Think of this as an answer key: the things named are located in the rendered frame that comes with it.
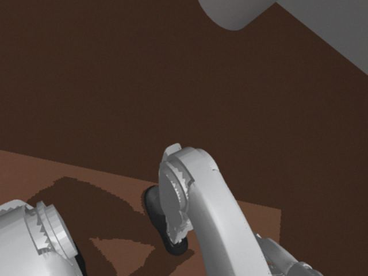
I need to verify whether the right robot arm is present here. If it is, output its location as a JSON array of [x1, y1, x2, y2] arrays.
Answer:
[[287, 262, 323, 276]]

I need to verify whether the right robot hand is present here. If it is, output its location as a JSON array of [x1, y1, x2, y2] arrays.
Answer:
[[253, 232, 298, 276]]

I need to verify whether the right robot foot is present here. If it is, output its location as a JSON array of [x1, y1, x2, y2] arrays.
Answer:
[[144, 185, 188, 256]]

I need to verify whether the left robot foot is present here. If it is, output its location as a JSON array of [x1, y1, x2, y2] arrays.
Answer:
[[72, 239, 87, 276]]

